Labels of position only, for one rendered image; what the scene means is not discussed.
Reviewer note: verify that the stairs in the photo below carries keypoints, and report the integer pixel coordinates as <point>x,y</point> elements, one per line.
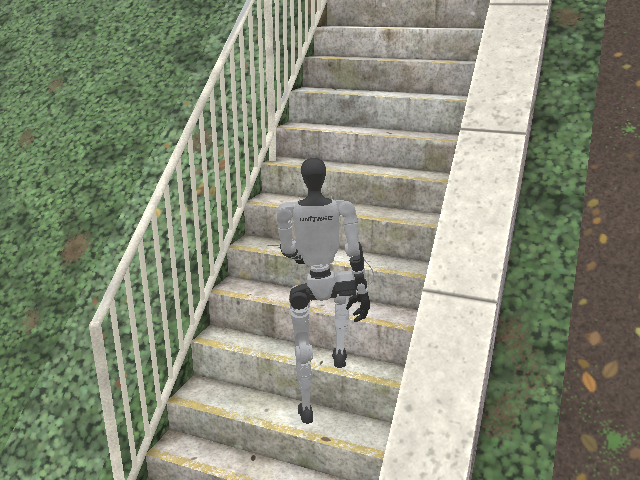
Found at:
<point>381,105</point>

